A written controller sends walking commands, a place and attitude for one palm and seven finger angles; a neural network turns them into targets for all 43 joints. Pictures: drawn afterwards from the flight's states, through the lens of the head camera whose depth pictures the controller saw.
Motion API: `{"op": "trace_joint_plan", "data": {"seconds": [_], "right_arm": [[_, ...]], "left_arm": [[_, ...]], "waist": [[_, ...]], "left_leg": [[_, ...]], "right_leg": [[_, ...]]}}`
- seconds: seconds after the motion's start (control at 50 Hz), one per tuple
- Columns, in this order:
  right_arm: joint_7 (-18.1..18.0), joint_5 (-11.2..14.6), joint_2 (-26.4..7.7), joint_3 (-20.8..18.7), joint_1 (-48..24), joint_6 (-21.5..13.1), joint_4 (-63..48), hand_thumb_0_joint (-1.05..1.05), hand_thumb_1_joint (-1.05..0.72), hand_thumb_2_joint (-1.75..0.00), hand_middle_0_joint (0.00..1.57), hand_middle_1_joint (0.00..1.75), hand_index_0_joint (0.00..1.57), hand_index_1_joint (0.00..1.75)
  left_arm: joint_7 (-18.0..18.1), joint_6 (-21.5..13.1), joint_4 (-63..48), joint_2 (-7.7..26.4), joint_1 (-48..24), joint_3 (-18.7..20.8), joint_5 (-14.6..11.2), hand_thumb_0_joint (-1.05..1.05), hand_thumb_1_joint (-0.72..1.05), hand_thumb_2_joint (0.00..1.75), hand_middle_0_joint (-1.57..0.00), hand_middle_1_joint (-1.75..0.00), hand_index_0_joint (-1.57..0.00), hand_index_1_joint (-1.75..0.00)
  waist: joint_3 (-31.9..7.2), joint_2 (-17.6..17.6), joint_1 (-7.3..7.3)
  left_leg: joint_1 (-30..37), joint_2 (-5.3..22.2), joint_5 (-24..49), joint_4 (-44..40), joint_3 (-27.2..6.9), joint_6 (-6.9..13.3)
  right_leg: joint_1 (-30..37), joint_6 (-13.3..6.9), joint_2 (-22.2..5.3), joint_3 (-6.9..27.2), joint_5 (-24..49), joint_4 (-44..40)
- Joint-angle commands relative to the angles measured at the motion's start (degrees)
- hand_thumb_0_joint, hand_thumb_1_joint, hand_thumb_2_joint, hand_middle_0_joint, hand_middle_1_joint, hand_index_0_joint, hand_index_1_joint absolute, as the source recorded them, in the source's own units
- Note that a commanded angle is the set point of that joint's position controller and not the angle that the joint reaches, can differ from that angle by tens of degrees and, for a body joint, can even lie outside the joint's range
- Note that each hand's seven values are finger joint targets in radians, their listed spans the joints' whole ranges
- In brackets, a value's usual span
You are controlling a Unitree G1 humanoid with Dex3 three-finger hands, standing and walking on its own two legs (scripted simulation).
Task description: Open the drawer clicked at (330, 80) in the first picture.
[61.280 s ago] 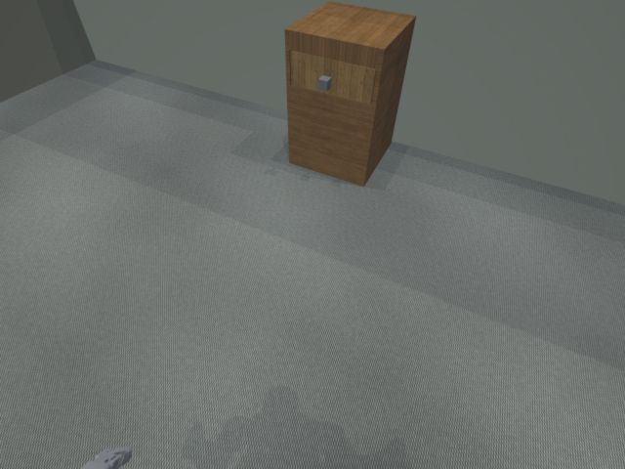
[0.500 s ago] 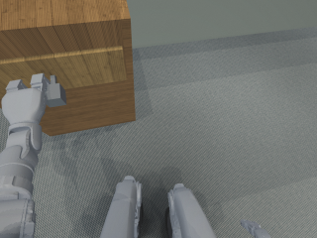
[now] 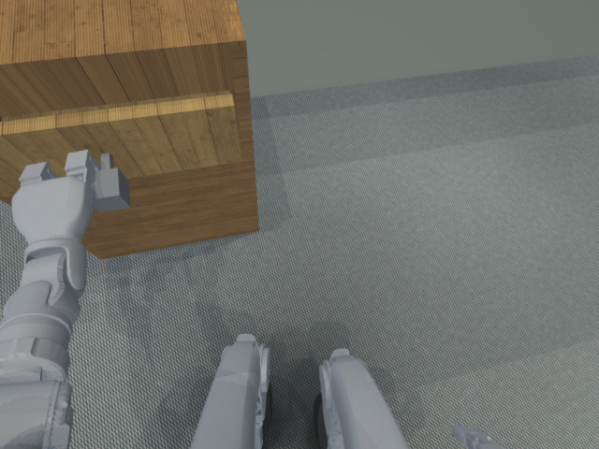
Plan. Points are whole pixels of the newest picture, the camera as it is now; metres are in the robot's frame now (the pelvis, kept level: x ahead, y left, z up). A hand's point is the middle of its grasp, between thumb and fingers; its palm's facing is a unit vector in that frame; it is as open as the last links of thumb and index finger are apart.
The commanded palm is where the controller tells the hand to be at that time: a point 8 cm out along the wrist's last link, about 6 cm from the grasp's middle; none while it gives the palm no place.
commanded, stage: pull the drawer open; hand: left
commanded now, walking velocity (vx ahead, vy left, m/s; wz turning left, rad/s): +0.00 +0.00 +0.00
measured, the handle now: (107, 178) +0.46 +0.31 -0.07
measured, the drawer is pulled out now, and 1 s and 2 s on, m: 0.02 0.03 0.03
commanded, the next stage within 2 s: open the thumb to release the handle in 0.90 s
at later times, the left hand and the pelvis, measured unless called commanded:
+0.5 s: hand (79, 225) +0.39 +0.33 -0.08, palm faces -0.05 -0.06 -1.00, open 5.6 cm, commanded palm +0.37 +0.30 -0.03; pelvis +0.01 +0.00 +0.00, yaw +0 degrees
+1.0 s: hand (79, 226) +0.39 +0.33 -0.08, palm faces -0.04 -0.07 -1.00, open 5.5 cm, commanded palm +0.40 +0.33 -0.03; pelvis +0.00 +0.01 +0.00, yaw +0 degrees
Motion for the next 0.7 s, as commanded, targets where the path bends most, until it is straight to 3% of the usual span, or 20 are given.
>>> {"op": "trace_joint_plan", "data": {"seconds": [0.0,0.14,0.18,0.2,0.26,0.38,0.42,0.48,0.52,0.56,0.62,0.68], "right_arm": [[-1.1,0.0,-10.6,-3.6,7.4,-1.2,-2.7,0.0,-0.9,-0.9,0.2,0.3,0.2,0.3],[-1.0,0.2,-10.4,-3.8,6.8,-1.4,-2.8,0.0,-0.9,-0.9,0.2,0.3,0.2,0.3],[-1.2,0.2,-10.5,-3.7,6.7,-1.5,-2.9,0.0,-0.9,-0.9,0.2,0.3,0.2,0.3],[-1.2,0.2,-10.5,-3.7,6.8,-1.7,-2.8,0.0,-0.9,-0.9,0.2,0.3,0.2,0.3],[-0.9,0.3,-10.5,-3.7,6.6,-1.4,-3.0,0.0,-0.9,-0.9,0.2,0.3,0.2,0.3],[-1.1,0.3,-10.3,-3.9,6.4,-1.3,-3.4,0.0,-0.9,-0.9,0.2,0.3,0.2,0.3],[-1.1,0.4,-10.3,-3.7,6.5,-1.4,-3.3,0.0,-0.9,-0.9,0.2,0.3,0.2,0.3],[-1.2,0.3,-10.2,-3.6,6.2,-1.6,-3.3,0.0,-0.9,-0.9,0.2,0.3,0.2,0.3],[-1.1,0.3,-10.3,-3.5,6.3,-1.5,-3.5,0.0,-0.9,-0.9,0.2,0.3,0.2,0.3],[-1.0,0.3,-10.4,-3.6,6.1,-1.5,-3.6,0.0,-0.9,-0.9,0.2,0.3,0.2,0.3],[-0.7,0.3,-10.6,-3.7,6.4,-1.4,-3.7,0.0,-0.9,-0.9,0.2,0.3,0.2,0.3],[-0.7,0.3,-10.9,-4.0,6.3,-1.2,-3.9,0.0,-0.9,-0.9,0.2,0.3,0.2,0.3]], "left_arm": [[2.6,-3.3,-8.9,10.9,-8.1,0.6,1.4,0.0,0.9,0.9,-0.4,-1.35,-0.4,-1.35],[3.1,-3.5,-8.3,9.0,-6.4,-0.2,0.8,0.0,0.9,0.9,-0.4,-1.35,-0.4,-1.35],[3.1,-3.3,-7.7,10.1,-6.3,0.6,0.9,0.0,0.9,0.9,-0.4,-1.35,-0.4,-1.35],[3.1,-3.6,-8.9,10.7,-7.0,0.9,0.8,0.0,0.9,0.9,-0.4,-1.35,-0.4,-1.35],[3.0,-3.4,-9.3,10.0,-5.1,0.6,0.8,0.0,0.9,0.9,-0.4,-1.35,-0.4,-1.35],[2.8,-3.2,-10.1,9.9,-2.2,1.4,0.2,0.0,0.9,0.9,-0.4,-1.35,-0.4,-1.35],[2.7,-3.5,-10.0,10.8,-1.5,2.3,0.2,0.0,0.9,0.9,-0.4,-1.35,-0.4,-1.35],[2.6,-3.8,-9.3,10.3,-1.1,1.9,-0.1,0.0,0.9,0.9,-0.4,-1.35,-0.4,-1.35],[2.8,-4.2,-9.5,11.3,-1.3,2.9,0.3,0.0,0.9,0.9,-0.4,-1.35,-0.4,-1.35],[3.0,-4.1,-8.8,10.9,-0.4,3.0,0.2,0.0,0.9,0.9,-0.4,-1.35,-0.4,-1.35],[3.4,-4.1,-9.9,10.8,-0.3,3.3,0.0,0.0,0.9,0.9,-0.4,-1.35,-0.4,-1.35],[3.7,-3.3,-10.2,10.2,0.0,3.0,-0.1,0.0,0.9,0.9,-0.4,-1.35,-0.4,-1.35]], "waist": [[-30.6,6.8,0.5],[-29.6,5.1,0.37],[-29.3,3.7,0.33],[-30.3,5.6,0.59],[-30.7,6.5,1.23],[-31.3,3.1,1.38],[-31.5,3.6,1.66],[-28.9,3.1,1.39],[-29.7,4.8,1.81],[-28.7,3.5,1.73],[-30.2,5.0,2.09],[-30.1,4.0,1.82]], "left_leg": [[37.8,3.5,24.4,-11.3,-6.8,-3.3],[36.4,3.0,23.9,-10.7,-5.7,-2.8],[34.1,2.8,23.0,-10.2,-5.1,-2.5],[35.5,2.9,24.4,-10.4,-5.4,-2.7],[37.0,2.8,25.8,-10.8,-5.4,-3.0],[36.0,2.7,26.5,-10.2,-4.9,-2.5],[35.6,2.6,27.5,-10.1,-4.6,-2.5],[33.0,2.3,25.6,-9.5,-3.8,-2.3],[34.1,2.4,26.8,-9.8,-4.3,-2.6],[33.7,2.5,26.1,-9.9,-4.5,-2.6],[35.9,2.8,27.5,-10.4,-5.4,-3.0],[37.0,3.1,27.3,-10.7,-6.2,-3.1]], "right_leg": [[3.0,-2.8,-1.9,-1.1,16.2,-7.1],[4.0,-2.7,-1.8,-0.9,16.9,-7.7],[5.2,-2.5,-1.8,-0.6,17.4,-7.5],[5.0,-2.7,-1.9,-0.6,18.1,-7.2],[4.9,-2.7,-1.9,-0.8,18.4,-7.3],[7.4,-2.5,-1.8,-0.3,20.8,-7.4],[8.0,-2.4,-1.9,-0.2,22.0,-7.1],[8.3,-2.5,-1.7,0.1,21.7,-7.5],[7.4,-2.5,-1.9,-0.2,21.5,-6.8],[6.8,-2.5,-1.8,-0.3,20.8,-6.8],[5.9,-2.5,-2.0,-0.7,20.4,-6.5],[4.9,-2.5,-1.9,-1.0,19.3,-6.5]]}}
